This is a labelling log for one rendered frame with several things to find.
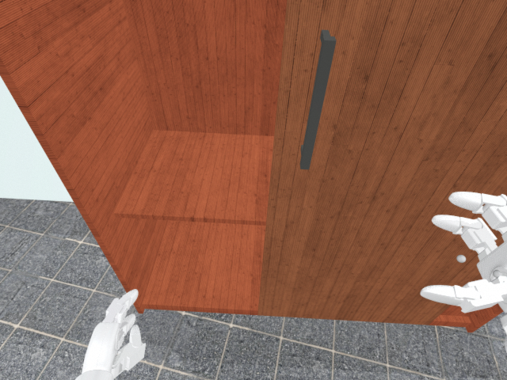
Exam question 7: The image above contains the handle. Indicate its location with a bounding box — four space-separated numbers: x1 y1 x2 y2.
300 30 336 169

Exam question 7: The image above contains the robot right hand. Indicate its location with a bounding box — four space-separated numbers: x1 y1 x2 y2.
420 192 507 313

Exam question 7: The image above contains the robot left hand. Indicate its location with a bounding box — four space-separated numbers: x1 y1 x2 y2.
82 289 146 378

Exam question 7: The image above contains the wardrobe door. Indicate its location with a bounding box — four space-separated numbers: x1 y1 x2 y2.
441 278 482 317
258 0 507 325

